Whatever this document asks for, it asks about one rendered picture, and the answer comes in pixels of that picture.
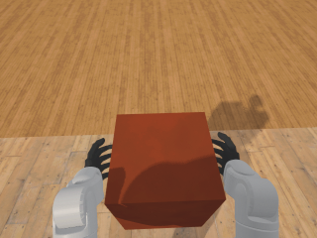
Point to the carton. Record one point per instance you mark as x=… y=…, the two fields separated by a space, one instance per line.
x=163 y=171

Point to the robot right forearm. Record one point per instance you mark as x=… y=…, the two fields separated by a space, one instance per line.
x=256 y=201

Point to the right robot hand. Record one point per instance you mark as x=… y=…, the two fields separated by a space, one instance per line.
x=230 y=152

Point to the robot left forearm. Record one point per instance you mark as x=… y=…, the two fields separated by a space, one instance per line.
x=75 y=206

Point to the left robot hand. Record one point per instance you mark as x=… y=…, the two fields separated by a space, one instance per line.
x=94 y=159

